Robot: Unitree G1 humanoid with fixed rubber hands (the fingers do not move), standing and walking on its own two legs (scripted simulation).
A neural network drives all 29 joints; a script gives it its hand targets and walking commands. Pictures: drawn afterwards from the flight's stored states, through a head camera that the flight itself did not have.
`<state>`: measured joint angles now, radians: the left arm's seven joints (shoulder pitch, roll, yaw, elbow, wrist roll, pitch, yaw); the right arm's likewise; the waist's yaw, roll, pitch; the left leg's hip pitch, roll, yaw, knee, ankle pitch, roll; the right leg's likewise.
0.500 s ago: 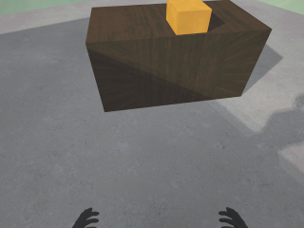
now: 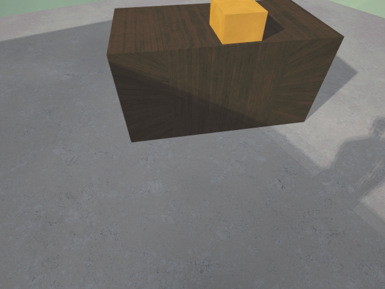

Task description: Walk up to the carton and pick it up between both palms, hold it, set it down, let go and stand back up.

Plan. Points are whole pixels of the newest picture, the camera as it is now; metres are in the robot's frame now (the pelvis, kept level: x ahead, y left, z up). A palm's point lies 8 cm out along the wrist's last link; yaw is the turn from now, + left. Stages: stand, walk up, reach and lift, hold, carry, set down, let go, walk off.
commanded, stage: stand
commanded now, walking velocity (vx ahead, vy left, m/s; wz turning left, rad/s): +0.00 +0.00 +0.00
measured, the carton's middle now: (235, 18) +1.51 -0.23 -0.02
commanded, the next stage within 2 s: none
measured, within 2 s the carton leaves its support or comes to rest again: neither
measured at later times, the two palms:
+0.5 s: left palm out of the picture +0.01 +0.22 -0.13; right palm out of the picture +0.01 -0.21 -0.13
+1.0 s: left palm out of the picture -0.02 +0.20 -0.14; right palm out of the picture -0.02 -0.18 -0.13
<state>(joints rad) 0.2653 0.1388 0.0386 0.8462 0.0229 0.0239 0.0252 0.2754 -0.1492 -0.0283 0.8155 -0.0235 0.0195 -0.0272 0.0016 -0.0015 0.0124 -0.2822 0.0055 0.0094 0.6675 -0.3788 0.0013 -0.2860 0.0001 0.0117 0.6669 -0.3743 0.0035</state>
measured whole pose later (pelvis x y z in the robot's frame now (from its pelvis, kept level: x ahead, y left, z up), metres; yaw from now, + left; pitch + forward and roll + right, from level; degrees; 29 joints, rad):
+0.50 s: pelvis +0.00 +0.01 +0.01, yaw +0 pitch -2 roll +0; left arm 0.28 0.11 0.06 1.06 0.02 0.01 0.05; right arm 0.29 -0.11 -0.04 1.04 -0.02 0.01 -0.04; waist 0.00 0.00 0.05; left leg -0.17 0.00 0.02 0.53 -0.32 0.01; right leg -0.18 -0.01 0.02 0.52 -0.31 0.01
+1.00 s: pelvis +0.00 +0.01 +0.02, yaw +0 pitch -3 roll +0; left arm 0.29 0.08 0.04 1.18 0.01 0.01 0.05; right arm 0.30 -0.08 -0.03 1.16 -0.02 0.00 -0.05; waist 0.00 -0.01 0.05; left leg -0.13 -0.01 0.02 0.47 -0.28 0.02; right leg -0.13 -0.02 0.02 0.46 -0.28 0.03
